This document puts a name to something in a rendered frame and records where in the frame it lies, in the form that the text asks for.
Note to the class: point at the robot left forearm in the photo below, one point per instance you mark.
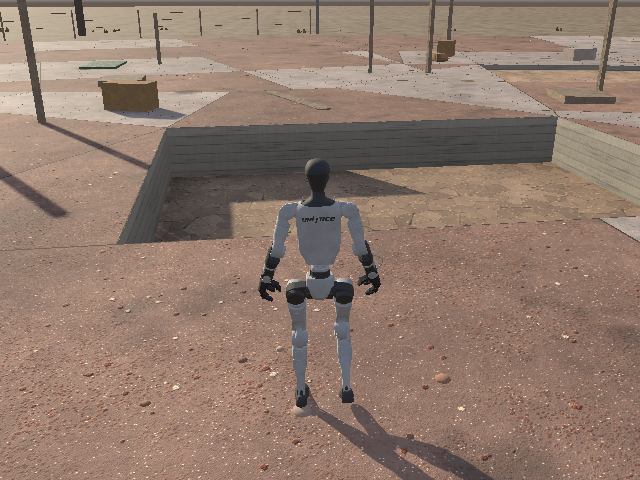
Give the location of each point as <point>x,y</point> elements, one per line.
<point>269,267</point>

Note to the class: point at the robot right hand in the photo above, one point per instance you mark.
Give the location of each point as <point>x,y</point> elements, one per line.
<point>366,280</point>

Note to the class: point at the right robot upper arm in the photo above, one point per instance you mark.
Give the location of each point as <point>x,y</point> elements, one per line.
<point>349,210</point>

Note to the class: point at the left robot foot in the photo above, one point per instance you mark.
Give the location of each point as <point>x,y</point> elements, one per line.
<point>301,400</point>

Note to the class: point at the left robot upper arm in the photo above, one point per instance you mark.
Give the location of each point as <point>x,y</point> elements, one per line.
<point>287,212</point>

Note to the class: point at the humanoid robot head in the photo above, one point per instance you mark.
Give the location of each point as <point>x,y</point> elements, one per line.
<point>317,174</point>

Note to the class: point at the robot right forearm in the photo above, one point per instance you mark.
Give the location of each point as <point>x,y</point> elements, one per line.
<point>368,263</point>

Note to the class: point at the robot left hand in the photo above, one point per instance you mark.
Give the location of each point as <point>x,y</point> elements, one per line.
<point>269,286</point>

